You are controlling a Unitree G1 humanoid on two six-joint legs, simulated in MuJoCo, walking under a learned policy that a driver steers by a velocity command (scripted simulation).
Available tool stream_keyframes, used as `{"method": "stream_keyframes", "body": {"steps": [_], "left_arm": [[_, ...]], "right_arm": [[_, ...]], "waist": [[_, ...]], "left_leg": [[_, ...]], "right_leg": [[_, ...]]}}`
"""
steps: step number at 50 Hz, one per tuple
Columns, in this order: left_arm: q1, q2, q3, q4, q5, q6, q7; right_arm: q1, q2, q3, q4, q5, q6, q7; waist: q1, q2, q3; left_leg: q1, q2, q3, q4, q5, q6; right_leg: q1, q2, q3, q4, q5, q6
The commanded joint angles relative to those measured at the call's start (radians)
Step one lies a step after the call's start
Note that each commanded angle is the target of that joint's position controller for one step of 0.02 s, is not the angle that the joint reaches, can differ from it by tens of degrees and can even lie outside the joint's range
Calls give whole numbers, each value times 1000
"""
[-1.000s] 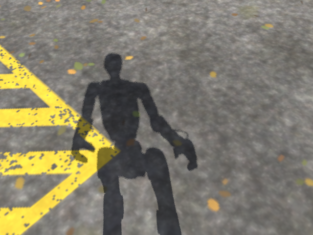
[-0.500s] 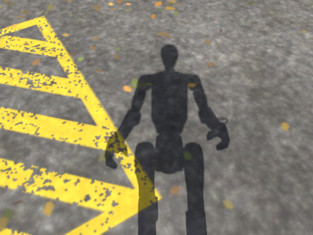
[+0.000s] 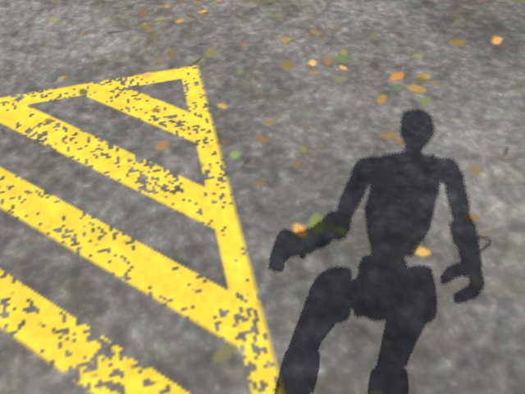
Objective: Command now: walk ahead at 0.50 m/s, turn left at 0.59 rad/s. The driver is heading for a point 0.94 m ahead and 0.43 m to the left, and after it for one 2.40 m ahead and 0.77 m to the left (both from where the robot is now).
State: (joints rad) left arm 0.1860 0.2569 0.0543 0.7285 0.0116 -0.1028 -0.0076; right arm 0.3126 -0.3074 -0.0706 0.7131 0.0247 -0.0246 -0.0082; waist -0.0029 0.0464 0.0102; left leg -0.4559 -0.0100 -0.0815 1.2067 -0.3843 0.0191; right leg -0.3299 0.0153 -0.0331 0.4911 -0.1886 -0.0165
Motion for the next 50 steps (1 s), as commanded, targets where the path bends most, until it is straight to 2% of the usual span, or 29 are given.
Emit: {"method": "stream_keyframes", "body": {"steps": [1, 5, 10, 14, 16, 17, 18, 19, 20, 21, 22, 23, 24, 25, 26, 29, 32, 34, 36, 39, 41, 42, 43, 44, 45, 46, 47, 48, 50], "left_arm": [[38, 105, 28, -26, -2, -9, 7], [58, 153, 46, 9, -4, -16, 8], [76, 186, 53, 39, -11, 2, 16], [119, 220, 63, 69, -30, 22, 15], [112, 247, 72, 71, -40, 34, 18], [109, 264, 77, 70, -45, 41, 22], [95, 269, 77, 68, -50, 48, 25], [101, 241, 66, 63, -44, 48, 30], [145, 118, 27, 26, 9, 38, 24], [151, 100, 5, -24, -2, 1, 13], [28, 194, 29, -44, -44, -23, 1], [-11, 190, 24, -60, -53, -38, -3], [-7, 177, 22, -44, -30, -42, 5], [5, 187, 30, -37, -9, -36, 10], [22, 188, 33, -34, -5, -23, 7], [9, 147, 24, -38, 7, 3, 8], [-112, 107, 7, -70, 6, 6, 5], [-186, 94, -1, -86, -1, 1, -3], [-232, 106, 2, -102, -14, -5, -11], [-230, 147, 18, -111, -20, -15, -20], [-164, 164, 32, -99, -22, -23, -20], [-82, 179, 44, -78, -17, -26, -14], [44, 220, 59, -66, 1, -32, -7], [166, 312, 82, -40, 20, -22, -3], [184, 257, 73, -29, -8, -15, -13], [137, 182, 52, -44, -14, -10, -9], [90, 156, 42, -51, -6, -1, -5], [53, 134, 34, -45, -1, 4, -3], [27, 111, 26, -34, 4, 0, 3]], "right_arm": [[-32, -68, -26, -102, 6, -5, 8], [-96, -37, -15, -135, -4, 6, 10], [-224, -13, -2, -161, -3, -7, 39], [-309, -16, -1, -199, 2, -8, 61], [-287, -44, -16, -208, -3, -4, 67], [-235, -69, -30, -200, -7, 0, 65], [-108, -106, -53, -169, -6, 3, 61], [69, -166, -87, -120, -2, 10, 46], [132, -264, -105, -102, 6, 16, 24], [111, -291, -95, -146, 1, -6, 34], [104, -201, -71, -137, -5, -21, 42], [68, -168, -59, -128, -6, -31, 41], [-3, -145, -50, -133, -6, -34, 39], [-56, -118, -40, -145, -12, -35, 36], [-83, -108, -35, -156, -21, -35, 32], [-74, -124, -38, -137, -17, -42, 15], [-33, -143, -44, -111, -10, -36, -3], [-5, -149, -46, -96, -6, -30, -8], [31, -156, -49, -77, -2, -27, -9], [49, -141, -46, -61, 4, -20, -12], [34, -135, -47, -62, 0, -13, -13], [30, -107, -38, -65, -2, -11, -12], [32, -49, -16, -77, -11, -14, -8], [152, 11, 3, -102, 10, -21, -9], [171, -63, -3, -99, 20, -26, -12], [82, -135, -23, -94, 18, -21, -12], [10, -144, -27, -106, 5, -14, -13], [-33, -132, -29, -118, -6, -13, -10], [-28, -96, -29, -121, 3, -4, 0]], "waist": [[25, -177, -8], [28, -126, 8], [72, -111, 38], [89, -111, 73], [55, -132, 45], [17, -150, 4], [-60, -140, -64], [-146, -101, -152], [-103, 140, -217], [-67, 216, -396], [-122, 78, -318], [-98, 60, -192], [-47, -29, -125], [-10, -19, -89], [16, 1, -76], [28, -5, -55], [-13, 7, -19], [-44, 24, -7], [-63, 32, -2], [-51, 55, -4], [-12, 86, -15], [29, 82, -51], [86, 15, -164], [62, -270, -317], [64, -346, -308], [88, -225, -175], [82, -153, -97], [65, -130, -35], [29, -171, -4]], "left_leg": [[-237, 111, -29, -8, 74, -7], [-295, 128, -21, -148, 179, -30], [-243, 113, 50, -417, 392, -20], [-217, 91, 105, -541, 344, 19], [-135, 43, 152, -571, 246, 58], [-50, 5, 181, -576, 196, 81], [117, -41, 202, -625, 214, 114], [401, -55, 161, -667, 267, 154], [709, 183, -230, -679, 268, 253], [873, 355, -771, -861, 40, 430], [832, 328, -674, -914, 20, 366], [697, 290, -529, -917, 81, 328], [545, 244, -425, -918, 182, 292], [432, 211, -353, -930, 293, 277], [359, 192, -321, -953, 349, 275], [244, 161, -241, -977, 473, 286], [198, 111, -181, -973, 416, 245], [174, 91, -174, -963, 336, 217], [183, 106, -213, -945, 281, 205], [263, 140, -304, -860, 229, 186], [285, 141, -345, -790, 252, 166], [269, 102, -329, -712, 282, 140], [187, 45, -264, -485, 232, 103], [-143, -98, -109, -135, -82, 21], [-320, -47, -104, 52, -210, 2], [-366, -1, -110, 119, -120, -6], [-346, 33, -70, 116, -45, -10], [-321, 60, -63, 69, 8, -11], [-242, 102, -48, 4, 61, -8]], "right_leg": [[206, -265, 272, -290, -2, -148], [233, -290, 145, -334, 155, -179], [273, -263, -28, -335, 234, -142], [364, -297, -88, -304, 309, -119], [407, -303, -128, -207, 593, -100], [417, -299, -148, -108, 770, -90], [387, -278, -176, 65, 866, -71], [230, -241, -193, 308, 761, -34], [-144, -135, -188, 659, -12, 18], [-398, 24, 44, 898, -437, 40], [-508, -37, 132, 923, -346, 27], [-518, -74, 115, 854, -254, 8], [-453, -114, 117, 766, -185, 11], [-383, -136, 120, 691, -145, 20], [-328, -145, 121, 664, -120, 29], [-287, -128, 92, 542, -57, 74], [-270, -91, 84, 308, 137, 94], [-209, -55, 80, 163, 244, 94], [-167, -33, 90, 94, 280, 89], [-137, -28, 125, 25, 209, 61], [-54, -21, 112, -4, 121, 29], [66, -23, 97, -38, 116, 3], [290, -144, 200, -22, 86, -55], [647, -381, 615, -93, -117, -213], [671, -453, 864, -181, -372, -249], [560, -411, 736, -206, -413, -206], [444, -369, 584, -207, -300, -171], [337, -325, 472, -227, -174, -161], [232, -272, 325, -274, -46, -143]]}}
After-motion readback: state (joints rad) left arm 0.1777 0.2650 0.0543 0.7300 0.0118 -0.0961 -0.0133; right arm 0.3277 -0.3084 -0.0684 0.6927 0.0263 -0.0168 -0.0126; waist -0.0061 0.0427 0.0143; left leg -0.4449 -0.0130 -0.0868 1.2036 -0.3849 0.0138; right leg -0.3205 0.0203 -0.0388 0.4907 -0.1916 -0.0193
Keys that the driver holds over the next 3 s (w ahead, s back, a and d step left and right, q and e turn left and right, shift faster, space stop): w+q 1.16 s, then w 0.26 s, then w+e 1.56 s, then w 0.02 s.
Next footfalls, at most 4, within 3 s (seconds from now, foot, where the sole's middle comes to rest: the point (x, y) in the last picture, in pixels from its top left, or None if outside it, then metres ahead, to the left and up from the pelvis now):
0.38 left None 0.34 0.18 -0.77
0.86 right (252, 327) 0.67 0.08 -0.77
1.38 left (110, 320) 0.70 0.48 -0.77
1.92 right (123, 211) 1.08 0.51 -0.77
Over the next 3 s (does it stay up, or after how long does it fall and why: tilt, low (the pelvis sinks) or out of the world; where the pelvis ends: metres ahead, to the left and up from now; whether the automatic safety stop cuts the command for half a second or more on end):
stays up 1.44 0.67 -0.01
